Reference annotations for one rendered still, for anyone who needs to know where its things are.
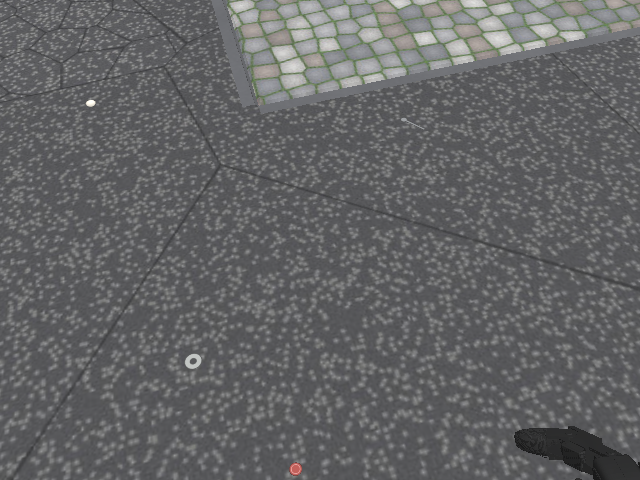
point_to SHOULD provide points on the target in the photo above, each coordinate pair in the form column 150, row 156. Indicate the right robot hand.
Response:
column 580, row 450

